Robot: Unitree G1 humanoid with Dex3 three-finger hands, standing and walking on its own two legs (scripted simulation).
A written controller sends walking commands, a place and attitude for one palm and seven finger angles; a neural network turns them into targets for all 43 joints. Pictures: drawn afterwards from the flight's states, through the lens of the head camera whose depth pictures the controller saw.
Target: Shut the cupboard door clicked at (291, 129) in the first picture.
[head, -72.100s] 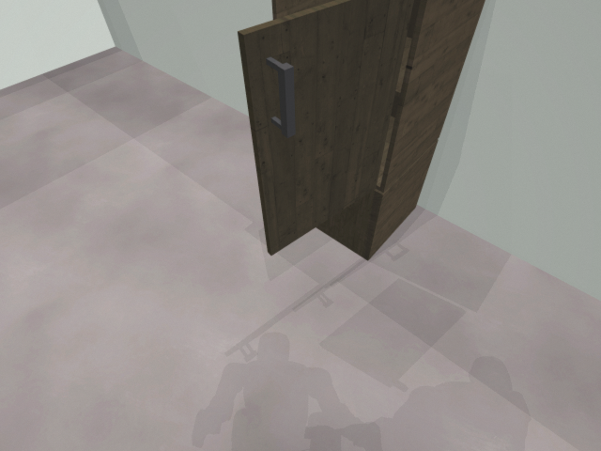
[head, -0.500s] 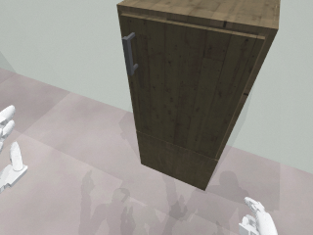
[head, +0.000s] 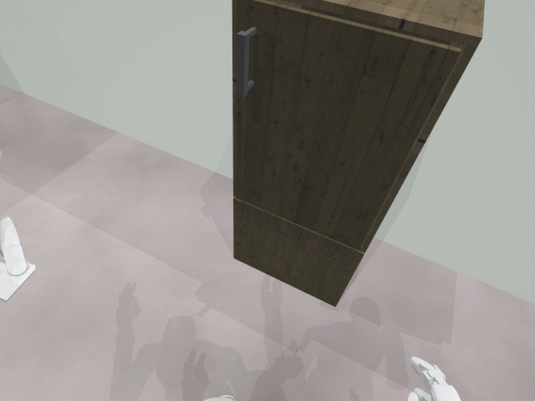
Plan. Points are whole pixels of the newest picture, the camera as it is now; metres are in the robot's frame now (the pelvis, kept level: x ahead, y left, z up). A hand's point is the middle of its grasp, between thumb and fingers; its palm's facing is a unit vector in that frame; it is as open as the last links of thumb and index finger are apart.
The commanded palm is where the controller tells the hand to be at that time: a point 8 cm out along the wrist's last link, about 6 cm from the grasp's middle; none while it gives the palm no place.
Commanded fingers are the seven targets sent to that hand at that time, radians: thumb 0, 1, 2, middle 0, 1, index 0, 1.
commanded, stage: step back with the hand held close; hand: left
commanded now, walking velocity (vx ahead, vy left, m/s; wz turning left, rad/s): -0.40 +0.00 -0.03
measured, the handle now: (247, 62) +0.73 +0.09 +0.16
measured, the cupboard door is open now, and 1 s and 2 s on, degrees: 0 0 0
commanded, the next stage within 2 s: stop stepping back and stand still in 0.34 s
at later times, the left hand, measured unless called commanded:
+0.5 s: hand out of the picture +0.06 +0.20 +0.20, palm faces +0.17 -0.78 -0.60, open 7.4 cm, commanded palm -0.02 +0.28 +0.20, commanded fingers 0.00 0.90 0.90 -0.20 -0.30 -0.20 -0.30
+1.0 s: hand out of the picture -0.03 +0.28 +0.22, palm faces +0.38 -0.75 -0.54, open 7.4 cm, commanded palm -0.09 +0.32 +0.20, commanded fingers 0.00 0.90 0.90 -0.20 -0.30 -0.20 -0.30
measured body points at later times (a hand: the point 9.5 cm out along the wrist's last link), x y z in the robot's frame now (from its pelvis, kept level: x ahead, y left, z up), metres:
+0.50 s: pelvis -0.16 -0.02 +0.00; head -0.11 +0.01 +0.44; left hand +0.04 +0.24 +0.23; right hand +0.04 -0.24 -0.06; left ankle +0.08 +0.04 -0.71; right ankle -0.27 -0.10 -0.72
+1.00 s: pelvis -0.24 +0.02 +0.02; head -0.24 +0.04 +0.47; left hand -0.06 +0.32 +0.24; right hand -0.10 -0.21 -0.06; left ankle -0.23 +0.16 -0.72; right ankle -0.24 -0.06 -0.70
